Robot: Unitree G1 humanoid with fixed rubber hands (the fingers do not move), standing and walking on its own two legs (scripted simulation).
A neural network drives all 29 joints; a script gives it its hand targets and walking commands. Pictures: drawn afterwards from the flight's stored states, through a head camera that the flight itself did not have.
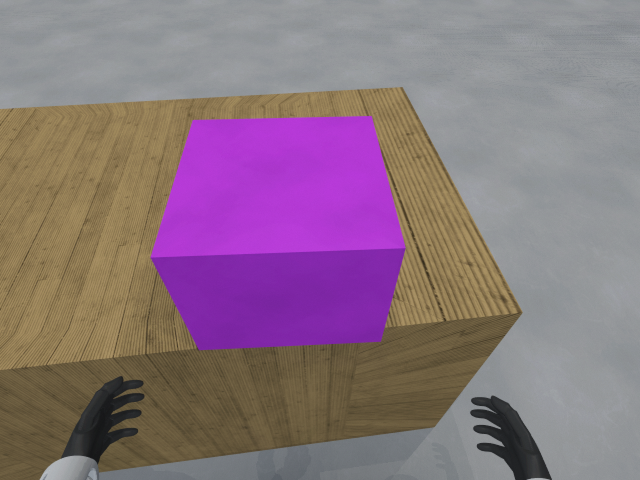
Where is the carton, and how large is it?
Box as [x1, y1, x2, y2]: [150, 116, 405, 349]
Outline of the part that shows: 371,116 214,119 192,121 150,257 199,349 380,341 405,247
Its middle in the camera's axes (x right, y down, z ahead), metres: -0.06 -0.01 +0.61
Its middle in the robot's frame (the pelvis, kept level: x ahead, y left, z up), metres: +0.48 +0.06 +0.02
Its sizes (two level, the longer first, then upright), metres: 0.287 0.280 0.233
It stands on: a pedestal, 0.66 m high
